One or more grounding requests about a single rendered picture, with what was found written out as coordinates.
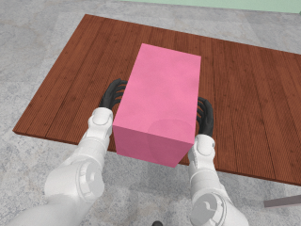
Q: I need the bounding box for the robot left forearm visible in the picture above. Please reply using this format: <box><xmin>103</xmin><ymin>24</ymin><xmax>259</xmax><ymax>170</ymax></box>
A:
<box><xmin>44</xmin><ymin>107</ymin><xmax>114</xmax><ymax>199</ymax></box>

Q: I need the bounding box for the carton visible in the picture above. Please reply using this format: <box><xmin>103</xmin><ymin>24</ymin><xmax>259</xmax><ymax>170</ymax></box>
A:
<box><xmin>112</xmin><ymin>43</ymin><xmax>201</xmax><ymax>168</ymax></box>

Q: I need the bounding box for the robot left upper arm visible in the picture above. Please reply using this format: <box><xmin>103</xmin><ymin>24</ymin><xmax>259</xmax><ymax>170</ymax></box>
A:
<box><xmin>5</xmin><ymin>160</ymin><xmax>104</xmax><ymax>226</ymax></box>

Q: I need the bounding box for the robot right hand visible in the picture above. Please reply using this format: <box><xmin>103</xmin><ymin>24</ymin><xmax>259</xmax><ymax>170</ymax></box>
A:
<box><xmin>196</xmin><ymin>97</ymin><xmax>214</xmax><ymax>137</ymax></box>

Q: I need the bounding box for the robot right forearm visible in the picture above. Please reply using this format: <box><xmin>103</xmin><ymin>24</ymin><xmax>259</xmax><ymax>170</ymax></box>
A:
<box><xmin>187</xmin><ymin>134</ymin><xmax>237</xmax><ymax>209</ymax></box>

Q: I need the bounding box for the table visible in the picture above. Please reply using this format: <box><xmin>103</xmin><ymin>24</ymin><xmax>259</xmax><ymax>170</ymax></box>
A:
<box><xmin>12</xmin><ymin>14</ymin><xmax>301</xmax><ymax>209</ymax></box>

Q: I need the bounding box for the robot right upper arm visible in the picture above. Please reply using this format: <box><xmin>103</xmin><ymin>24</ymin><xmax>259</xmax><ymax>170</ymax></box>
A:
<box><xmin>189</xmin><ymin>192</ymin><xmax>249</xmax><ymax>226</ymax></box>

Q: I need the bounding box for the robot left hand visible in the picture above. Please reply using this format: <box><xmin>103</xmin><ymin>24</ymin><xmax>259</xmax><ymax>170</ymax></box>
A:
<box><xmin>99</xmin><ymin>78</ymin><xmax>128</xmax><ymax>110</ymax></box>

